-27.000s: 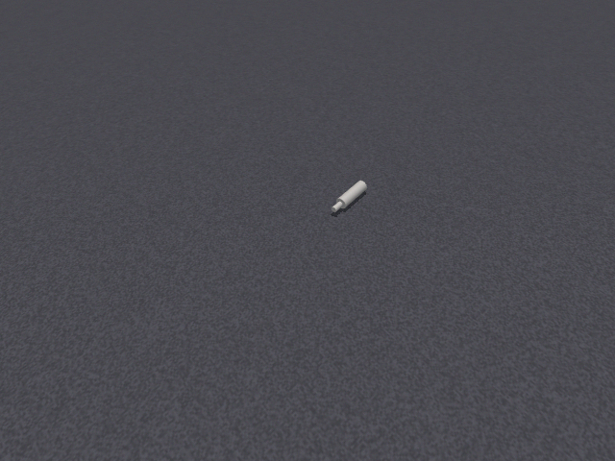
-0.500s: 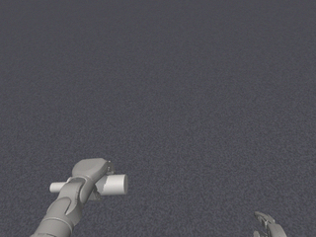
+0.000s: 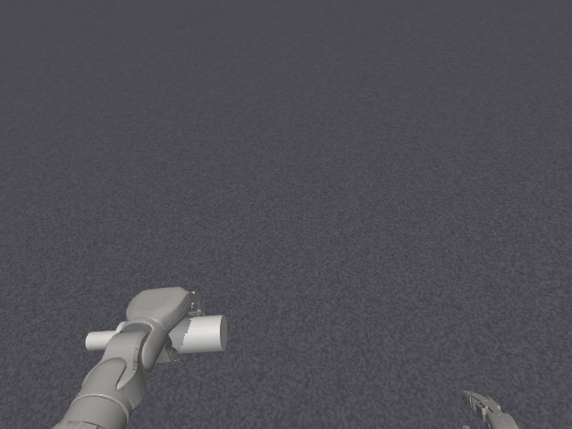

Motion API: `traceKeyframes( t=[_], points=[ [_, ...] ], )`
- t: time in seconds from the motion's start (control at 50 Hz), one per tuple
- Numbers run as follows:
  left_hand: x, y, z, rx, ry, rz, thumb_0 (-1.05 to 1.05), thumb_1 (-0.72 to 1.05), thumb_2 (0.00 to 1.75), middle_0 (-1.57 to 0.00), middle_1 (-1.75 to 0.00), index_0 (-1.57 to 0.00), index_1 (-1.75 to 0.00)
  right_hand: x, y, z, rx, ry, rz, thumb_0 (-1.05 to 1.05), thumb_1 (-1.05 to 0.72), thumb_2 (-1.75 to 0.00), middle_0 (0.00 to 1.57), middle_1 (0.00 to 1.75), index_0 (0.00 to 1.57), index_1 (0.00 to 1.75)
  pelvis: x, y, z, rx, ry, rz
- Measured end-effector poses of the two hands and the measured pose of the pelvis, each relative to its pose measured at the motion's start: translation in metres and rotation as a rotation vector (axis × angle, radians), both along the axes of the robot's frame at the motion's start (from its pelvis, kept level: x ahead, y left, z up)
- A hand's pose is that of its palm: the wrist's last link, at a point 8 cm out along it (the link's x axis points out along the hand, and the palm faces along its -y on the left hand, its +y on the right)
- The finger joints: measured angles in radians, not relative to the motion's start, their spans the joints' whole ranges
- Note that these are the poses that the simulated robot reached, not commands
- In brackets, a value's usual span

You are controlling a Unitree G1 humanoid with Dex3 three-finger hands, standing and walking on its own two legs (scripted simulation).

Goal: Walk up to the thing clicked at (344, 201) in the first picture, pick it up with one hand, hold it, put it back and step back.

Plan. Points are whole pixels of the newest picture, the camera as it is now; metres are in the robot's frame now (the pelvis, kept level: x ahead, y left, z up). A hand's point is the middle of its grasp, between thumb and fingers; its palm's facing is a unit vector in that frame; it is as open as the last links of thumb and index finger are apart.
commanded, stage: crouch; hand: left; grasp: from above
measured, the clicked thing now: (157, 336) +0.30 +0.25 -0.07
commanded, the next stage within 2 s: lower in 1.80 s
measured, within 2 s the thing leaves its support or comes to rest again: neither
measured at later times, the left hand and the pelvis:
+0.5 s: hand (193, 356) +0.33 +0.24 -0.24, palm faces -0.44 +0.04 -0.90, open 8.7 cm; pelvis -0.03 +0.01 -0.12, yaw +1 degrees
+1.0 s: hand (211, 372) +0.37 +0.27 -0.47, palm faces -0.46 -0.01 -0.89, open 8.8 cm; pelvis -0.06 +0.01 -0.30, yaw -1 degrees
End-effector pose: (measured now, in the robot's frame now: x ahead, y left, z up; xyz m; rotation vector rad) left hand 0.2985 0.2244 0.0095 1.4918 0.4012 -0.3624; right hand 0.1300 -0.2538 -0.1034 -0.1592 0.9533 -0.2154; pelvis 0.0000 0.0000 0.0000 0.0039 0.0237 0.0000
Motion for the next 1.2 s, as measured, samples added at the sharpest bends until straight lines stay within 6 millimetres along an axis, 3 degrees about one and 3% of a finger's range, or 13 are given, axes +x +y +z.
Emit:
traceKeyframes(
  t=[0.14, 0.28, 0.48, 0.58, 0.68, 0.94, 1.06, 1.2],
  points=[
    [-0.004, 0.001, -0.029, 0.005, 0.013, -0.016, -0.01, 0.17, 0.4, -0.83, -0.44, -0.83, -0.43, -0.007, -0.003, -0.005, -0.019, 0.037, 0.009, 0.01, -0.9, -0.89, 0.2, 0.3, 0.21, 0.3, -0.003, -0.001, -0.005, 0.0, 0.039, 0.009],
    [0.0, 0.006, -0.081, 0.041, 0.01, -0.031, -0.01, 0.15, 0.42, -0.82, -0.47, -0.82, -0.46, -0.033, -0.016, -0.031, -0.06, 0.133, 0.018, 0.01, -0.9, -0.89, 0.2, 0.3, 0.21, 0.3, -0.013, -0.001, -0.031, -0.011, 0.153, 0.022],
    [0.029, 0.016, -0.181, 0.083, -0.033, -0.039, -0.01, 0.15, 0.44, -0.79, -0.52, -0.79, -0.51, -0.099, -0.031, -0.11, -0.136, 0.31, -0.03, 0.01, -0.9, -0.89, 0.2, 0.3, 0.21, 0.3, -0.033, 0.004, -0.11, -0.034, 0.365, 0.024],
    [0.048, 0.02, -0.23, 0.084, -0.052, -0.015, -0.01, 0.15, 0.45, -0.78, -0.53, -0.78, -0.52, -0.129, -0.027, -0.156, -0.146, 0.376, -0.059, 0.01, -0.9, -0.89, 0.2, 0.3, 0.21, 0.3, -0.042, 0.008, -0.155, -0.042, 0.456, 0.018],
    [0.059, 0.025, -0.279, 0.082, -0.033, 0.005, -0.01, 0.15, 0.47, -0.77, -0.54, -0.77, -0.53, -0.146, -0.017, -0.2, -0.129, 0.414, -0.061, 0.01, -0.9, -0.89, 0.2, 0.3, 0.21, 0.3, -0.05, 0.01, -0.196, -0.05, 0.521, 0.018],
    [0.073, 0.039, -0.395, 0.047, -0.014, -0.013, -0.01, 0.14, 0.48, -0.76, -0.55, -0.76, -0.54, -0.143, -0.006, -0.294, -0.098, 0.446, 0.052, 0.0, -0.9, -0.89, 0.21, 0.3, 0.21, 0.3, -0.061, 0.01, -0.288, -0.081, 0.625, 0.024],
    [0.078, 0.042, -0.437, 0.04, -0.007, -0.009, -0.01, 0.13, 0.5, -0.76, -0.57, -0.76, -0.56, -0.135, -0.012, -0.318, -0.116, 0.45, 0.093, 0.0, -0.9, -0.89, 0.21, 0.3, 0.21, 0.3, -0.062, 0.009, -0.317, -0.094, 0.638, 0.023],
    [0.089, 0.044, -0.466, 0.038, -0.024, -0.003, -0.01, 0.12, 0.51, -0.77, -0.56, -0.77, -0.55, -0.138, -0.02, -0.336, -0.133, 0.47, 0.113, 0.0, -0.91, -0.89, 0.2, 0.3, 0.21, 0.3, -0.065, 0.008, -0.343, -0.101, 0.637, 0.017]
  ],
)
